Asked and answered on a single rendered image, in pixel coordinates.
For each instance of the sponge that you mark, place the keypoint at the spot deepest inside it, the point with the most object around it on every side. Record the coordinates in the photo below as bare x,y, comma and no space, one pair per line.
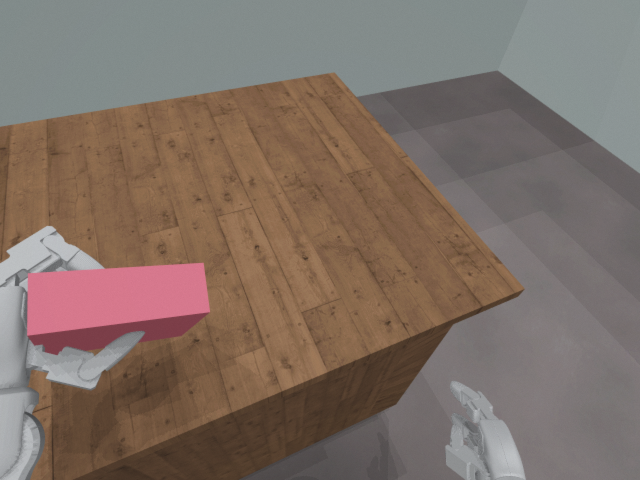
89,309

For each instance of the left robot hand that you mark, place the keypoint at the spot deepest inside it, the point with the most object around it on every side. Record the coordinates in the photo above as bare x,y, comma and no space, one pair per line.
46,251

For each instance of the right robot hand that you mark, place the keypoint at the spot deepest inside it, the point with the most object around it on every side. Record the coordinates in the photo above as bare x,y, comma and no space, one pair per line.
490,452

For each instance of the table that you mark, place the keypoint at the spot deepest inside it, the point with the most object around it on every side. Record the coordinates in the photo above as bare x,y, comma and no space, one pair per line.
334,269

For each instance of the robot left forearm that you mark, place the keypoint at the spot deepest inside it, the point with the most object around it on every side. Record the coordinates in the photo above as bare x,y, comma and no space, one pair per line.
22,437

